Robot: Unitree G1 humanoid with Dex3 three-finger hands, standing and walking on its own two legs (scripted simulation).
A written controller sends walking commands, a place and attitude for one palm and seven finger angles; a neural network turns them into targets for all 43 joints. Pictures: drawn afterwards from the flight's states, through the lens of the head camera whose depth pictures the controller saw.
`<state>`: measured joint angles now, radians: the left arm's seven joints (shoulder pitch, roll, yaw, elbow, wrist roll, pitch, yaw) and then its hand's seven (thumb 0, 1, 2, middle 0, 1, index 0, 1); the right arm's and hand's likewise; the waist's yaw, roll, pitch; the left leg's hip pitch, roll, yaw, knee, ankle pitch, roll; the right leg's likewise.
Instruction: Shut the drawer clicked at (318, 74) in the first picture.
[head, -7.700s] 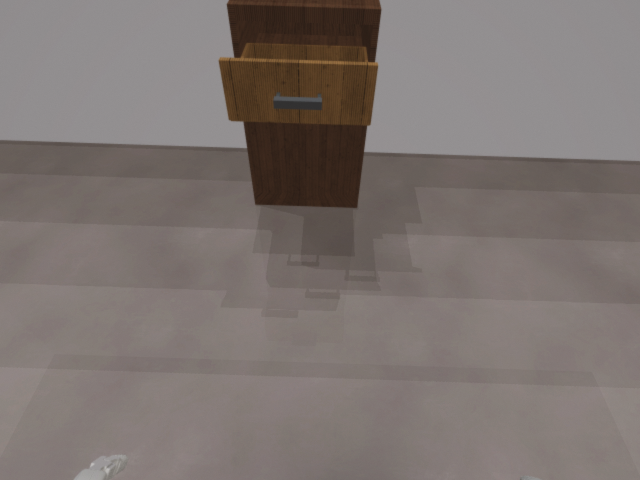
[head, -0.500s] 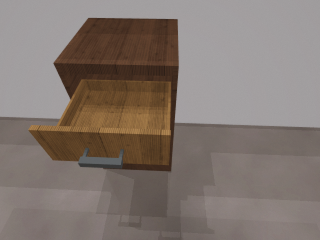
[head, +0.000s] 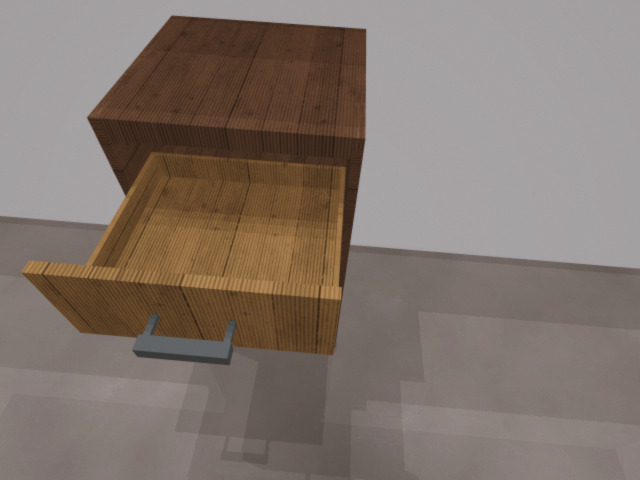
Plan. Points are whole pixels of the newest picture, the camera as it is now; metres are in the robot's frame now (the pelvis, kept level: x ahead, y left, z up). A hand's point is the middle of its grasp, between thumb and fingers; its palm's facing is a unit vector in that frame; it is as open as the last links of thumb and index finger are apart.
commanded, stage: come to a stop and stand still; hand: left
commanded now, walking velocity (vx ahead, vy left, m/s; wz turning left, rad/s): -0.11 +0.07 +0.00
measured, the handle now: (188, 336) +0.31 +0.22 -0.06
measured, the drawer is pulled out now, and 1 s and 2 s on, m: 0.29 0.29 0.29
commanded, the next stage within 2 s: look again from close up in 0.82 s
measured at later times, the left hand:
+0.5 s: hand out of the picture +0.02 +0.18 -0.17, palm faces -0.01 -0.97 -0.23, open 7.4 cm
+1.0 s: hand out of the picture -0.03 +0.19 -0.16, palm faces -0.02 -0.98 -0.22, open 7.4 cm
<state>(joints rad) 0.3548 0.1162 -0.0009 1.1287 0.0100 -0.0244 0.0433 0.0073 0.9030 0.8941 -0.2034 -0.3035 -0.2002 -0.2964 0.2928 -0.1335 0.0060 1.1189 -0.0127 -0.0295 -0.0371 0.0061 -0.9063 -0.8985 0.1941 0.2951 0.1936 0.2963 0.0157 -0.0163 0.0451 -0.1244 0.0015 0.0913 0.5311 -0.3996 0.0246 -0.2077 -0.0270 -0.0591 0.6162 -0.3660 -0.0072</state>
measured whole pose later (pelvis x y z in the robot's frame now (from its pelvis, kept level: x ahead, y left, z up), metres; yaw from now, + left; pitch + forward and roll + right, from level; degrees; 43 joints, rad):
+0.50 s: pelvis -0.02 +0.00 +0.00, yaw -1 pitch -1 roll -1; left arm 0.26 0.18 -0.01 1.01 0.01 -0.01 0.05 0.01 0.90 0.89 -0.20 -0.30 -0.20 -0.30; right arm 0.21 -0.19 -0.02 0.99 -0.01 0.00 -0.01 0.01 -0.91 -0.90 0.20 0.30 0.19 0.30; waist 0.00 0.00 0.05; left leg -0.22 0.02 0.06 0.59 -0.35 0.01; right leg -0.21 0.00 -0.04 0.57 -0.34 -0.01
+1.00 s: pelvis -0.03 +0.01 +0.01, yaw -2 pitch -1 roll +0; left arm 0.32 0.17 -0.02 1.07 0.01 0.00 0.04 0.01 0.90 0.89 -0.20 -0.30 -0.20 -0.30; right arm 0.34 -0.16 0.02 1.11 -0.01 -0.01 -0.02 0.01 -0.91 -0.90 0.20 0.30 0.20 0.30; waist 0.00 0.01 0.04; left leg -0.17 -0.01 0.08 0.47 -0.29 0.04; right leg -0.19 -0.03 -0.02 0.50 -0.29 0.01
